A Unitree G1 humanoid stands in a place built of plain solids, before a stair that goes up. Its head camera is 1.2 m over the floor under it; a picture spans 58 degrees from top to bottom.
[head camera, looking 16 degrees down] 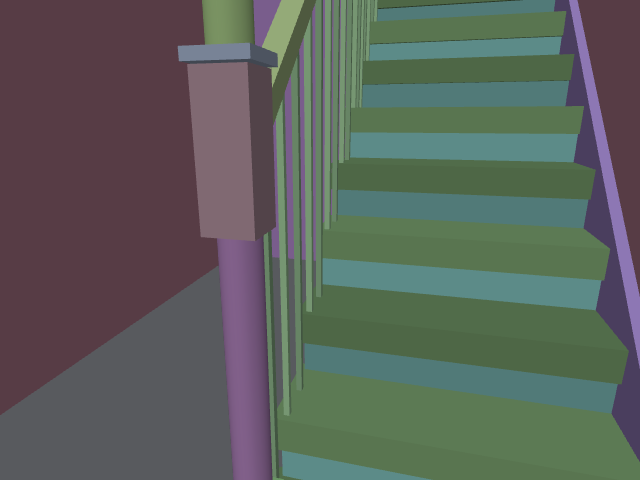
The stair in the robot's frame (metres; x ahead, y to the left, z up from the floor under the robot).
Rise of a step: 0.21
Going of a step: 0.23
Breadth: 0.90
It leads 14 degrees to the right of straight ahead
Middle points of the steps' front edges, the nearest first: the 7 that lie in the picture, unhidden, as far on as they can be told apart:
0.89 -0.31 0.41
1.11 -0.36 0.61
1.33 -0.42 0.82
1.56 -0.48 1.03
1.78 -0.54 1.23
2.01 -0.59 1.44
2.23 -0.65 1.64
